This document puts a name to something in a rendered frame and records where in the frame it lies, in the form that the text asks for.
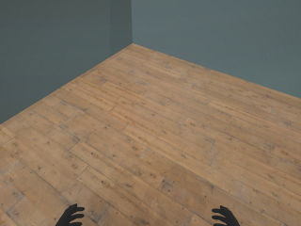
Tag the robot left hand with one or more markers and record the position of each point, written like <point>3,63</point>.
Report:
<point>68,216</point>

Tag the robot right hand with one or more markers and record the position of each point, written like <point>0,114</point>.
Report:
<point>228,218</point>

